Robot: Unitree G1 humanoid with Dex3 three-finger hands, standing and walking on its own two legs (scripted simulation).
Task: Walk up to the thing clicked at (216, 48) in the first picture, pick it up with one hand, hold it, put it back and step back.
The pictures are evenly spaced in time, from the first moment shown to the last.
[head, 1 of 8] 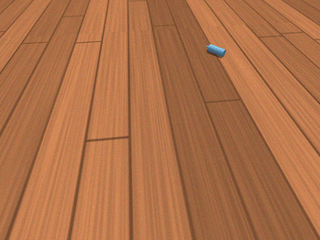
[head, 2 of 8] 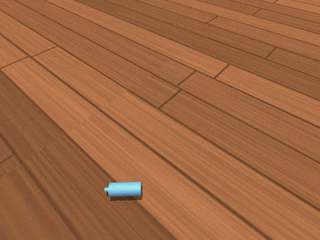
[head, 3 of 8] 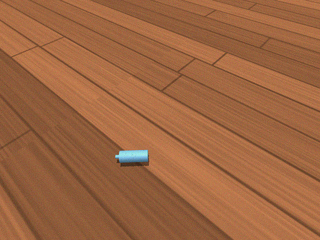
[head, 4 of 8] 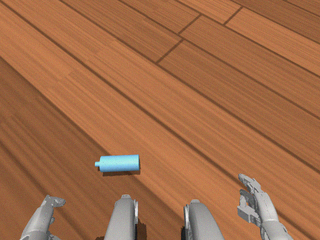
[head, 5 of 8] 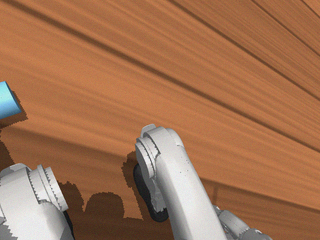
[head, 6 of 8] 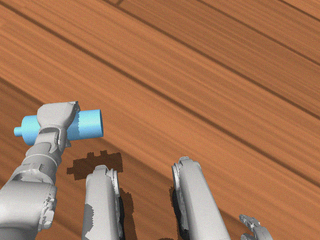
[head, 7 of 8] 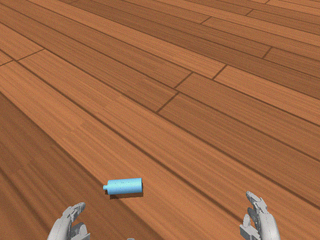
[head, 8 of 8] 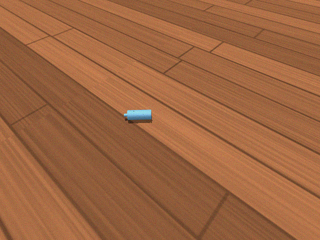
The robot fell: no
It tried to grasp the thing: yes
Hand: left
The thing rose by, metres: 0.69
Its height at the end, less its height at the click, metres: +0.00
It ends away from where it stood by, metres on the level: 0.10
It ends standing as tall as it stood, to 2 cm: yes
